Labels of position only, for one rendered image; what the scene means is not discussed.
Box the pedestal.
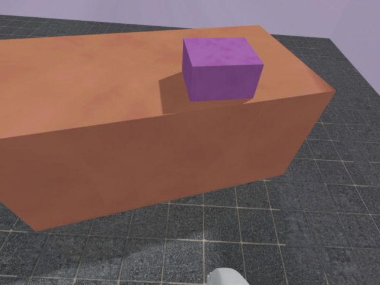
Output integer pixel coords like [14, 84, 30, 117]
[0, 25, 336, 232]

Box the carton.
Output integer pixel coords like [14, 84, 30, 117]
[182, 37, 264, 102]

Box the robot right thigh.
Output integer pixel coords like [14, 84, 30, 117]
[207, 268, 249, 285]

